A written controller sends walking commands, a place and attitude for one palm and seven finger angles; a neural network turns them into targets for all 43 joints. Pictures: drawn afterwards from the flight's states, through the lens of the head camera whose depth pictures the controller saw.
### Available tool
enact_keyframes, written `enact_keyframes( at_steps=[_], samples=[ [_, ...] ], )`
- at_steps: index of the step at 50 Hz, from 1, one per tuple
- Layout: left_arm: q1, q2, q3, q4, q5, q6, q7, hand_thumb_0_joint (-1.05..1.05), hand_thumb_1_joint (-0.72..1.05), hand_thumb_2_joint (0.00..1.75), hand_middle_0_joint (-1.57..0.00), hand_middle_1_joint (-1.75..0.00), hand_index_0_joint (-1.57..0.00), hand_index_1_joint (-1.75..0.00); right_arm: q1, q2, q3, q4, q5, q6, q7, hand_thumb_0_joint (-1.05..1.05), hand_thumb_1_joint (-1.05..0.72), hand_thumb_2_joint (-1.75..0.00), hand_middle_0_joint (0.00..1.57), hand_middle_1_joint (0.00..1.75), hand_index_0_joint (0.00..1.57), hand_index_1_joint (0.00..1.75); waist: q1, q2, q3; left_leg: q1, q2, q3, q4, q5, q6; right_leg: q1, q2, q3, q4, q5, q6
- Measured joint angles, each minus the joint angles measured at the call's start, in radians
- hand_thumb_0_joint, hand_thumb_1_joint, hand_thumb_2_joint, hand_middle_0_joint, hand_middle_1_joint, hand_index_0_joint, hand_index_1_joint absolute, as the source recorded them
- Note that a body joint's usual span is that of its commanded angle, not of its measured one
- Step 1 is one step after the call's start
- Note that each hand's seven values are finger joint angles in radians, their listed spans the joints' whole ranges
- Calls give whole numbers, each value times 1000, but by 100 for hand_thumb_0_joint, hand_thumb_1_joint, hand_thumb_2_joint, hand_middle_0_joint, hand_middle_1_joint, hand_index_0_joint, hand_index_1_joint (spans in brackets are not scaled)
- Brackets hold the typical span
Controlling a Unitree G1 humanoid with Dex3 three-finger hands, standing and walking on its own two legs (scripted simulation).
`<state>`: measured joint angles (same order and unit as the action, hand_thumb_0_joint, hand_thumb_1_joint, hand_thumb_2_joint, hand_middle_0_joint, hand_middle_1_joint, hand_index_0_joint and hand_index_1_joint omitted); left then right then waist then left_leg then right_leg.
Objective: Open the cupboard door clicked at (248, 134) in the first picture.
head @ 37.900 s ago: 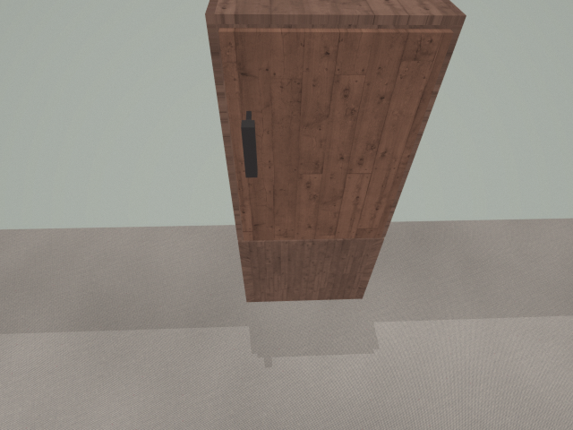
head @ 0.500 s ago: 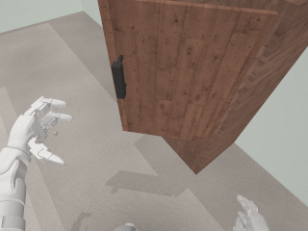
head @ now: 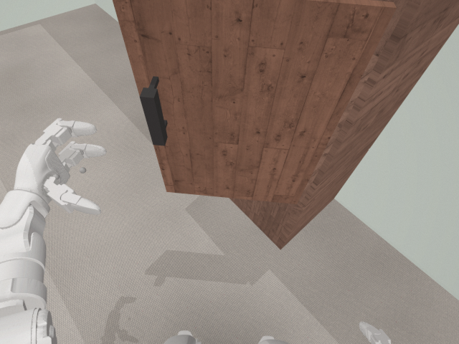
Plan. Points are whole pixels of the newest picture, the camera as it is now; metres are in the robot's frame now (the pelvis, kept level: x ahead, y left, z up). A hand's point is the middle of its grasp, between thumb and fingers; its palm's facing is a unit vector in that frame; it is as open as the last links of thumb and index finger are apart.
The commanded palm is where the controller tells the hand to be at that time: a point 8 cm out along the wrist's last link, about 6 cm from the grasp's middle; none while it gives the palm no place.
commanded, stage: move the hooked fingers beside the handle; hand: left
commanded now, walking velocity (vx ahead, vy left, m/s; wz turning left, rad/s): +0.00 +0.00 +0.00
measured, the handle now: (157, 111) +0.54 +0.15 +0.07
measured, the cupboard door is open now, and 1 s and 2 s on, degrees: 44 44 44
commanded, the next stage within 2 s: slide the fingers in behind the handle in 1.64 s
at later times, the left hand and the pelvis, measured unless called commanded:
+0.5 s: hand (94, 143) +0.44 +0.25 +0.08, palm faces -0.08 -1.00 -0.01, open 14.0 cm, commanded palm +0.43 +0.29 +0.08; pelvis -0.01 +0.01 -0.01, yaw +0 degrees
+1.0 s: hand (115, 115) +0.52 +0.23 +0.07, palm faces -0.08 -1.00 -0.01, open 14.0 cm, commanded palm +0.49 +0.28 +0.07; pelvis +0.00 +0.02 -0.02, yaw -3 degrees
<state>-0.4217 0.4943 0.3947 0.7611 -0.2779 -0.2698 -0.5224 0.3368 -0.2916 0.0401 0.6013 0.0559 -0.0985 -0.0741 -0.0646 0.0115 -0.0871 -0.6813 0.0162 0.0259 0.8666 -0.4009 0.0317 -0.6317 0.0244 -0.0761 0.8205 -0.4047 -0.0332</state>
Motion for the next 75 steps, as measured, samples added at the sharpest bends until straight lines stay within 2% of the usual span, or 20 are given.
enact_keyframes(
  at_steps=[22, 26, 32, 46, 51, 57, 63, 67, 75],
  samples=[
    [-234, 62, 9, 252, 57, -61, 20, -1, -50, 30, -30, -120, -30, -120, 19, 3, 4, 11, -9, 77, 15, 0, -90, -90, 20, 30, 20, 30, -36, -7, -6, -77, 5, 2, 43, -10, 7, -72, 4, 2, 30, -2, 6],
    [-308, 80, -6, 308, 74, -66, 33, -1, -50, 30, -30, -120, -30, -120, 23, -1, 6, 21, -13, 84, 15, 0, -90, -90, 20, 30, 20, 30, -50, -8, -2, -112, 4, -3, 63, -12, 9, -104, 2, -3, 46, -3, 7],
    [-395, 106, 10, 377, 103, -66, 54, -1, -50, 30, -30, -120, -30, -120, 37, -4, 11, 26, -21, 101, 20, 0, -90, -90, 20, 30, 20, 30, -77, -6, -2, -156, 8, 2, 86, -19, 13, -149, 5, 2, 65, -5, 11],
    [-520, 193, 46, 472, 160, -52, 87, -1, -50, 30, -30, -120, -30, -120, 99, 0, 20, 17, -36, 148, 33, 0, -90, -90, 20, 30, 20, 30, -131, 4, 1, -231, 24, 10, 120, -39, 18, -222, 19, 11, 82, -10, 16],
    [-497, 191, 65, 440, 154, -53, 79, -1, -50, 30, -30, -120, -30, -120, 115, 3, 16, 11, -41, 166, 40, 0, -90, -90, 20, 30, 20, 30, -132, 5, -2, -237, 28, 18, 118, -46, 19, -230, 24, 19, 78, -11, 18],
    [-415, 166, 88, 371, 144, -52, 74, -1, -49, 30, -30, -120, -30, -120, 119, 10, 9, -3, -39, 182, 47, 0, -90, -90, 20, 30, 20, 30, -121, 3, -12, -208, 32, 25, 100, -51, 20, -203, 29, 28, 56, -11, 19],
    [-369, 131, 60, 327, 123, -57, 75, -1, -50, 30, -30, -120, -30, -120, 98, 15, 4, -5, -33, 187, 50, 0, -90, -90, 20, 30, 20, 30, -98, 3, -22, -176, 28, 16, 86, -53, 19, -164, 27, 20, 36, -13, 20],
    [-388, 113, 20, 353, 115, -53, 77, -1, -50, 30, -30, -120, -30, -120, 69, 14, 6, -4, -30, 186, 48, 0, -90, -90, 20, 30, 20, 30, -85, 2, -23, -167, 21, 6, 88, -52, 19, -151, 20, 10, 39, -18, 20],
    [-435, 96, -2, 389, 130, -69, 102, -1, -50, 30, -30, -120, -30, -120, 16, 10, 11, -12, -32, 172, 43, 0, -90, -90, 20, 30, 20, 30, -85, -2, -18, -190, 15, -2, 111, -51, 18, -173, 13, 1, 69, -24, 17]
  ],
)
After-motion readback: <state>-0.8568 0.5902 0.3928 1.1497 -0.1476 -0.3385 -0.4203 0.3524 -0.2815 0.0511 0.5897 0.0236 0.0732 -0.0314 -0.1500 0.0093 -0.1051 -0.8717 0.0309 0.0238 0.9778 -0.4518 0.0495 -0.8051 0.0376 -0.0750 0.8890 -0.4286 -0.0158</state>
